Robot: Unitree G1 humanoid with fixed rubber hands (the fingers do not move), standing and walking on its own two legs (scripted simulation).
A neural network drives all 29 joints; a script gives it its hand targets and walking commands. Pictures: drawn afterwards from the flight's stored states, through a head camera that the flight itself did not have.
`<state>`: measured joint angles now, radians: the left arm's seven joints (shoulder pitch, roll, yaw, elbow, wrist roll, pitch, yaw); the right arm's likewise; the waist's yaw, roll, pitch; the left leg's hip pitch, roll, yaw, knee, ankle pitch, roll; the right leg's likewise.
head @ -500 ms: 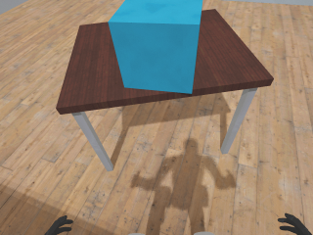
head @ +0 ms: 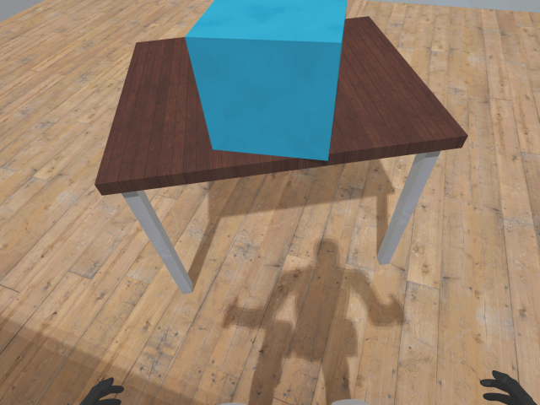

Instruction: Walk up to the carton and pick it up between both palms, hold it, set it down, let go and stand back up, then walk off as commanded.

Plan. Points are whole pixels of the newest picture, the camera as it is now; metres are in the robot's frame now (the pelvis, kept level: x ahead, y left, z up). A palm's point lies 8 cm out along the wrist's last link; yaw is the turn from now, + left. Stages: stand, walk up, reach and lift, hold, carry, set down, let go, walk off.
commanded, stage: walk off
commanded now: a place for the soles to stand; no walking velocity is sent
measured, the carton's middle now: (273, 81) +0.76 +0.01 +0.07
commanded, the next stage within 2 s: stand in 0.08 s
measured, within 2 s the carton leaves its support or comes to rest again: neither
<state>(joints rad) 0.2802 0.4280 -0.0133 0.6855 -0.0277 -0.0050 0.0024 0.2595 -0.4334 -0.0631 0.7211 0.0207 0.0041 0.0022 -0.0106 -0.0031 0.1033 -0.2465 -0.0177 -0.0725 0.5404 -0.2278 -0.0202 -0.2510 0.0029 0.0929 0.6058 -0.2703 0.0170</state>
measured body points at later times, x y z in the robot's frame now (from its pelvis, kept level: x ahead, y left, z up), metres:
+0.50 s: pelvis +0.02 +0.00 +0.00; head +0.05 -0.01 +0.45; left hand +0.14 +0.31 -0.08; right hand +0.13 -0.33 -0.10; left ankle +0.06 +0.15 -0.73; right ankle +0.04 -0.13 -0.73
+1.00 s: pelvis +0.02 +0.00 +0.00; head +0.04 -0.01 +0.45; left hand +0.14 +0.31 -0.08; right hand +0.12 -0.33 -0.10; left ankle +0.06 +0.15 -0.73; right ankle +0.04 -0.13 -0.73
